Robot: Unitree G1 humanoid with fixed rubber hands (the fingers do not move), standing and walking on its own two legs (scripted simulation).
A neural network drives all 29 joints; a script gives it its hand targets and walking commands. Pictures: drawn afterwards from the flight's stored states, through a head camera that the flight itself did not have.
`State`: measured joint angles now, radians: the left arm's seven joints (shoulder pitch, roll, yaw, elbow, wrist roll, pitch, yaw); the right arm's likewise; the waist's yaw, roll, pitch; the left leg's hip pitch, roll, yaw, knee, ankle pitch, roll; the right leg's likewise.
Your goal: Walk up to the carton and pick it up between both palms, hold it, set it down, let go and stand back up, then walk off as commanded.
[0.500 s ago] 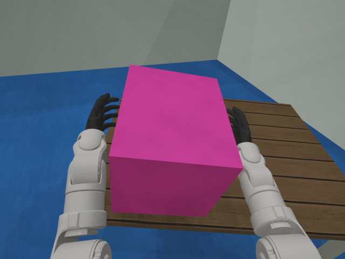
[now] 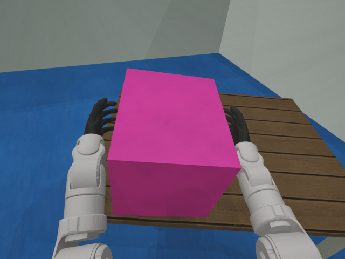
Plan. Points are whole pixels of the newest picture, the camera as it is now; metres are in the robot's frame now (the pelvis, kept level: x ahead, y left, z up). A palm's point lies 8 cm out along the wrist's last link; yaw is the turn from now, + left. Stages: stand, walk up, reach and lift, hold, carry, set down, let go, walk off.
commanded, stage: set down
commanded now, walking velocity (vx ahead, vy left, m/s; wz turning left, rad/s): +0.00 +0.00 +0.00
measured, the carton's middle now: (166, 142) +0.41 +0.02 +0.08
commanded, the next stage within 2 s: none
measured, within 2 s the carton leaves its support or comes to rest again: rests again in 1.66 s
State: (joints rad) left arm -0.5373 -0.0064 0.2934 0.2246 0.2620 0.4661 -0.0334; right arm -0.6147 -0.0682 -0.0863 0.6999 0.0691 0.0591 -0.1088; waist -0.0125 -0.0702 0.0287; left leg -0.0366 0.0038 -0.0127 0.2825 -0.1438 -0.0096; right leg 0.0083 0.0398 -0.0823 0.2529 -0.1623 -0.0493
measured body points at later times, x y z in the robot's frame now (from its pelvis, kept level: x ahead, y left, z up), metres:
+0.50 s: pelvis +0.00 -0.01 +0.00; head -0.01 +0.01 +0.45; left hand +0.40 +0.16 +0.13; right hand +0.41 -0.17 +0.12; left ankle +0.01 +0.12 -0.75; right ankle -0.01 -0.08 -0.75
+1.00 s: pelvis +0.01 -0.01 +0.00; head +0.02 +0.00 +0.45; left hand +0.41 +0.16 +0.10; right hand +0.42 -0.18 +0.09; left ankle +0.01 +0.12 -0.75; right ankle -0.01 -0.08 -0.75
